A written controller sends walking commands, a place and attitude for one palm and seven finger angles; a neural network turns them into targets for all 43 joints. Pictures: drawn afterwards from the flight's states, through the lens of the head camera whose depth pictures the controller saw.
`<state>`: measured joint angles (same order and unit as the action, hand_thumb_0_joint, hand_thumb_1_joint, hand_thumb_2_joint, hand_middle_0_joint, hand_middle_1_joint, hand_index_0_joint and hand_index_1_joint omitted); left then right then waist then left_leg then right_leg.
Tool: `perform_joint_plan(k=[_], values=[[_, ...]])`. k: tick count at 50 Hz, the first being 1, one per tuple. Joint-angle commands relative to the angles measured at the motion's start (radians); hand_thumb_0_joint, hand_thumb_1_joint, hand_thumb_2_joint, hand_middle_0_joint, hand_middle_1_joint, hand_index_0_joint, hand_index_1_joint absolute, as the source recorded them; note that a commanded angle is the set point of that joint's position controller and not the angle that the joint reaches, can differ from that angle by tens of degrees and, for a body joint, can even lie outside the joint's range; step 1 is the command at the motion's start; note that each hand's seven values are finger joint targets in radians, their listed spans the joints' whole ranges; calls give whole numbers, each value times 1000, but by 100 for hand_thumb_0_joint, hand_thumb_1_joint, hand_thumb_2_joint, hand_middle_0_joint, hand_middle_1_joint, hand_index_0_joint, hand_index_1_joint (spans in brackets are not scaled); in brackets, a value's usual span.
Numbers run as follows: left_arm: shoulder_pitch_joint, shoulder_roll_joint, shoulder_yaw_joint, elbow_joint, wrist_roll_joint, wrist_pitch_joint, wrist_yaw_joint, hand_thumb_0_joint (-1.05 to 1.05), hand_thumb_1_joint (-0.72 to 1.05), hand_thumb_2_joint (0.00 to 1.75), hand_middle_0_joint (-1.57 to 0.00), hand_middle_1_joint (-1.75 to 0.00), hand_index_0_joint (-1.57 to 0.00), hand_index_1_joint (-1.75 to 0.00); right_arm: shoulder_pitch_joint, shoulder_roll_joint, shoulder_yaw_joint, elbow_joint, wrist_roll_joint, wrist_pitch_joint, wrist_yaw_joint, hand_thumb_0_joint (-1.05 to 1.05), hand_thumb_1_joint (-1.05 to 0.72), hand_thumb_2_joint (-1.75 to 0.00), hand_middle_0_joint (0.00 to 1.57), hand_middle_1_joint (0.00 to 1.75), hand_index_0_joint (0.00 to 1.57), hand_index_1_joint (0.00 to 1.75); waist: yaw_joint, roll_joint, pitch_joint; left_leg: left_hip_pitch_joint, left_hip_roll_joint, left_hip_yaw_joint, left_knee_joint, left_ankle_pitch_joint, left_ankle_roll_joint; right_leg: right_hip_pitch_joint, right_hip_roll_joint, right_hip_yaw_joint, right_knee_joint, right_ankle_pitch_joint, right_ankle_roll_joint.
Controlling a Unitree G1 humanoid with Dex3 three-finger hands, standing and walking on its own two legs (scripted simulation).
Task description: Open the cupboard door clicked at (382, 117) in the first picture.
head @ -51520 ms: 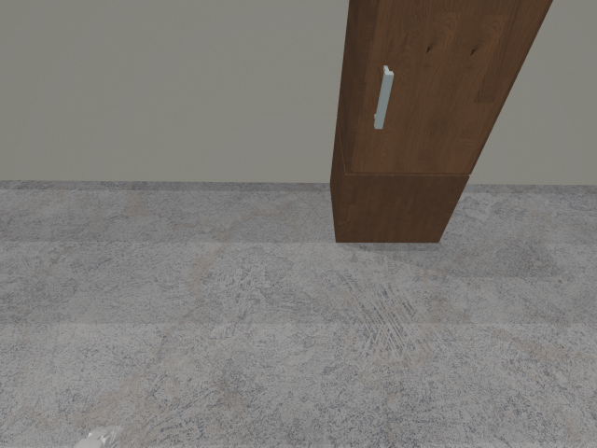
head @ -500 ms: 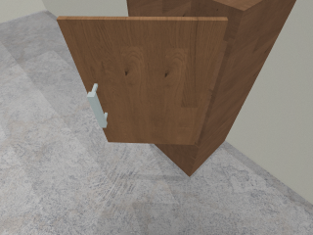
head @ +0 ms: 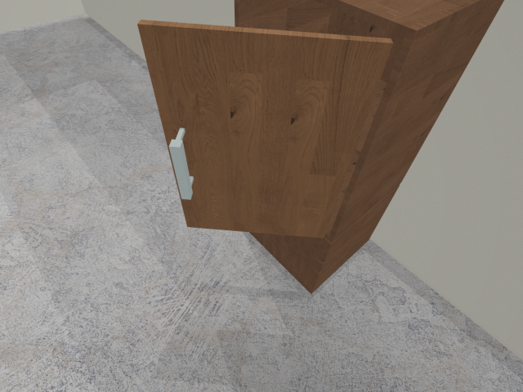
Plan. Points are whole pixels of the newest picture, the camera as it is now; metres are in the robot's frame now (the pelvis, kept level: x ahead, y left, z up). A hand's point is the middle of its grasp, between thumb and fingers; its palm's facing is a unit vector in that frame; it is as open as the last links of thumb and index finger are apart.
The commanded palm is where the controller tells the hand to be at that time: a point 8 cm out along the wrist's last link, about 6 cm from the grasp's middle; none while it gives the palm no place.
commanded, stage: come to a stop and stand still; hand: left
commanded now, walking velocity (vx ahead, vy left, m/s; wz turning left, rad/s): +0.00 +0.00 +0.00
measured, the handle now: (184, 165) +0.57 +0.22 -0.04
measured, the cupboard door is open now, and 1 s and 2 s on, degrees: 44 44 44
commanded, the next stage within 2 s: look again from close up in 0.38 s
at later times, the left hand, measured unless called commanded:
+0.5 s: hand out of the picture -0.04 +0.15 -0.17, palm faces +0.04 -0.99 -0.14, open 7.4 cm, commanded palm none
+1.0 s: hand out of the picture +0.07 +0.23 -0.15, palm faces +0.01 -0.95 -0.30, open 7.4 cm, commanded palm none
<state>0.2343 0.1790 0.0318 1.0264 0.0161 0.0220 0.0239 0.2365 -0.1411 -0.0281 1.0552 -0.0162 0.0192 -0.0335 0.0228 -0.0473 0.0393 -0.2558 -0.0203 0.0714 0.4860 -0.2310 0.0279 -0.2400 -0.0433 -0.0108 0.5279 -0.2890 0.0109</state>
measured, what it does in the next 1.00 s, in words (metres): stands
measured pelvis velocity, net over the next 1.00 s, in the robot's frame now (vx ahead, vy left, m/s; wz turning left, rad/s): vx -0.02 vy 0.01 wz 0.01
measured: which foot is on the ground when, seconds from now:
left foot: down 0.00-1.00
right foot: down 0.00-1.00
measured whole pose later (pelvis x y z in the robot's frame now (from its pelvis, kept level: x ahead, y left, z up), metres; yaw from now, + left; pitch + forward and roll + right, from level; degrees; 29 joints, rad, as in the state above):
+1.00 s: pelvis -0.02 +0.01 +0.00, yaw +1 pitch -2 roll +0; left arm 0.20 0.28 0.01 0.96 0.02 -0.02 0.02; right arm 0.16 -0.27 -0.02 0.99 -0.02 -0.02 -0.01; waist -0.01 0.00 0.01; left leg -0.24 -0.01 0.06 0.49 -0.21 0.03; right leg -0.20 -0.03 -0.03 0.49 -0.25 0.01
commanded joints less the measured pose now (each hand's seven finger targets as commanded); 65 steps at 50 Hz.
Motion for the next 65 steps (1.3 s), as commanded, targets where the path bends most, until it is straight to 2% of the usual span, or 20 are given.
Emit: perform_joint_plan(k=[1,3,8,23,24,25,27,30,33,39,46,55,56,57,58,59,60,61,64,65], values=[[51,80,-1,-11,-2,-34,4,0,90,90,-20,-30,-20,-30,52,-94,-12,-37,7,-32,5,0,-90,-90,20,30,20,30,-28,0,-81,90,112,-121,-101,122,-1,23,-81,98,-146,184,-37],[51,72,-8,-1,-5,-36,6,0,90,90,-20,-30,-20,-30,53,-102,-11,-23,8,-30,6,0,-90,-90,20,30,20,30,-29,-35,-71,101,112,-113,-110,78,-7,8,-82,90,-179,101,-34],[79,67,-10,24,-1,-28,5,0,90,90,-20,-30,-20,-30,56,-95,-4,1,3,-18,11,0,-90,-90,20,30,20,30,-26,22,55,28,108,-130,-179,-115,-10,-74,-62,94,-235,-111,-30],[161,30,-14,66,-2,-39,8,0,90,90,-20,-30,-20,-30,124,-61,5,45,2,-29,6,0,-90,-90,20,30,20,30,-17,50,43,-6,108,-135,-189,-113,-10,-42,-54,82,-220,-64,-35],[88,247,-22,-32,21,-55,13,0,90,90,-20,-30,-20,-30,48,-244,-16,-80,-16,-37,20,0,-90,-90,20,30,20,30,-61,137,141,-58,58,-117,-139,-40,-18,-56,-22,29,-147,-25,-56],[127,168,4,-39,14,-52,18,0,90,90,-20,-30,-20,-30,7,-201,-37,-97,-14,-57,13,0,-90,-90,20,30,20,30,-8,108,-15,-51,107,-147,-82,-144,-6,-33,-54,78,-113,-112,-54],[132,131,-2,-39,14,-52,18,0,90,90,-20,-30,-20,-30,67,-150,-33,-87,-10,-52,3,0,-90,-90,20,30,20,30,-40,79,-107,-23,86,-132,-14,-84,-1,-22,-77,104,-133,-103,-68],[105,126,4,-64,10,-49,19,0,90,90,-20,-30,-20,-30,103,-124,-30,-97,-9,-41,9,0,-90,-90,20,30,20,30,-58,-40,-43,-25,71,-105,35,-41,5,-102,-93,136,-171,-148,-76],[84,156,14,-85,9,-57,18,0,90,90,-20,-30,-20,-30,82,-175,-40,-109,-2,-54,9,0,-90,-90,20,30,20,30,-47,27,9,-33,102,-132,-18,46,17,-96,-59,106,-117,-24,-76],[84,186,14,-94,4,-59,15,0,90,90,-20,-30,-20,-30,19,-225,-30,-115,-2,-67,9,0,-90,-90,20,30,20,30,-18,79,-49,3,130,-137,-41,257,28,36,-47,68,-61,226,-58],[9,238,12,-113,5,-53,6,0,90,90,-20,-30,-20,-30,-61,-275,-29,-122,-3,-57,19,0,-90,-90,20,30,20,30,-22,46,-11,3,124,-149,-108,97,16,20,-57,83,-129,114,-48],[-21,260,1,-101,4,-51,0,0,90,90,-20,-30,-20,-30,-105,-300,-20,-103,-1,-53,29,0,-90,-90,20,30,20,30,-23,47,-40,41,125,-152,-153,50,6,36,-71,84,-181,75,-39],[67,170,-15,-74,6,-49,38,0,90,90,-20,-30,-20,-30,-68,-236,-6,-138,15,-54,23,0,-90,-90,20,30,20,30,-14,15,-38,41,149,-73,8,77,-25,25,-107,95,-152,199,-21],[-669,575,424,-1379,-146,-257,18,0,88,89,-20,-32,-20,-32,-78,-295,-45,-443,48,-163,-3,0,-90,-90,20,30,20,30,-82,63,-418,166,13,-119,-83,197,-25,32,28,-55,-35,251,-52],[-62,408,316,-1004,-109,-237,-21,0,85,88,-20,-33,-20,-33,-173,-266,-25,-447,40,-239,-43,0,-90,-90,20,30,20,30,37,240,-277,201,41,-79,-59,200,-16,-67,43,-79,9,83,-63],[-79,357,261,-983,-162,-242,-6,0,83,87,-21,-34,-21,-34,-166,-281,-3,-420,53,-260,-51,0,-90,-90,20,30,20,30,-9,229,-228,75,24,-91,-65,18,-38,-60,35,-111,2,5,-56],[107,144,153,-824,-175,-208,-22,0,81,86,-21,-36,-21,-36,-98,-218,-10,-406,66,-274,-38,0,-90,-90,20,30,20,30,-52,200,-91,43,34,-108,-80,-131,-29,-154,48,-105,-7,-41,-39],[-60,147,166,-954,-212,-265,-39,0,78,85,-21,-37,-21,-37,-110,-250,-21,-460,57,-292,-32,0,-90,-90,20,30,20,30,-66,205,-18,-48,20,-142,-53,-228,-33,-199,43,-99,6,-73,-34],[111,104,204,-741,-241,-442,-134,0,71,82,-21,-42,-21,-42,-114,-251,-36,-469,41,-320,-24,0,-90,-90,20,30,20,30,-46,15,32,-286,4,-137,131,-338,-43,-427,55,-116,147,-258,-34],[130,62,184,-701,-259,-512,-183,0,69,81,-22,-43,-22,-43,-115,-247,-37,-479,35,-333,-15,0,-90,-90,20,30,20,30,-34,-79,-12,-364,2,-129,208,-343,-44,-505,57,-111,209,-321,-30]])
